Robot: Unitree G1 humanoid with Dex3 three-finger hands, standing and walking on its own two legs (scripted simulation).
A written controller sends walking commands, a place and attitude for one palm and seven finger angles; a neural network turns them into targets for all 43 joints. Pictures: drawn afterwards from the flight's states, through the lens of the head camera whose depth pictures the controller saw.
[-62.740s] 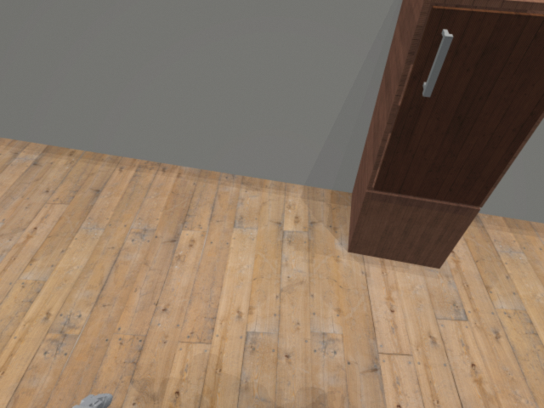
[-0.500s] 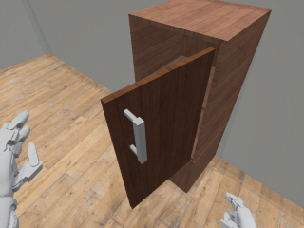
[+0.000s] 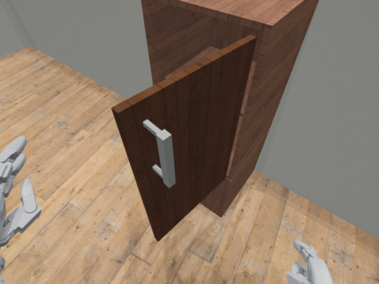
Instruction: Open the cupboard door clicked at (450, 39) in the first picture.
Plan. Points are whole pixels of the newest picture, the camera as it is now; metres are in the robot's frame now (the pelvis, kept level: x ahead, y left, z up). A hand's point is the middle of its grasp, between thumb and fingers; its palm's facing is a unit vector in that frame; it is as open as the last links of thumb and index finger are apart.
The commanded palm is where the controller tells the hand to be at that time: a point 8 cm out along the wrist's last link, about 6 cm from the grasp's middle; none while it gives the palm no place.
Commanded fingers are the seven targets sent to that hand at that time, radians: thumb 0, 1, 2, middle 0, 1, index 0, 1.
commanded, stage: step back with the hand held close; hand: left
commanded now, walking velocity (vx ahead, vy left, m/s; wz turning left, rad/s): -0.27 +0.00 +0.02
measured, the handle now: (160, 155) +0.32 +0.08 +0.13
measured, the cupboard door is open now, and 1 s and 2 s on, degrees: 82 82 82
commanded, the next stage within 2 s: stop stepping back and stand still in 0.84 s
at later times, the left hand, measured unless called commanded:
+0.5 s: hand out of the picture +0.11 +0.29 +0.15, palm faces +0.46 -0.78 -0.42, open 7.4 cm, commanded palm +0.04 +0.33 +0.18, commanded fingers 0.00 0.90 0.90 -0.20 -0.30 -0.20 -0.30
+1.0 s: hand out of the picture +0.01 +0.25 +0.17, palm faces +0.30 -0.83 -0.48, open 7.4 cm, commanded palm -0.05 +0.31 +0.18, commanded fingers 0.00 0.90 0.90 -0.20 -0.30 -0.20 -0.30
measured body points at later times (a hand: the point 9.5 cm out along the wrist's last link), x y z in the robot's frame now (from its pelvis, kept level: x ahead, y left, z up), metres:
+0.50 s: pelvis -0.08 +0.03 -0.02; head -0.07 +0.06 +0.42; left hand +0.08 +0.33 +0.17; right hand +0.08 -0.21 -0.10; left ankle -0.01 +0.10 -0.74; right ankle +0.02 -0.09 -0.74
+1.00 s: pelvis -0.21 +0.01 -0.01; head -0.16 +0.05 +0.43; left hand -0.01 +0.30 +0.20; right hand -0.01 -0.20 -0.09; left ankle -0.02 +0.10 -0.73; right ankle -0.33 -0.08 -0.74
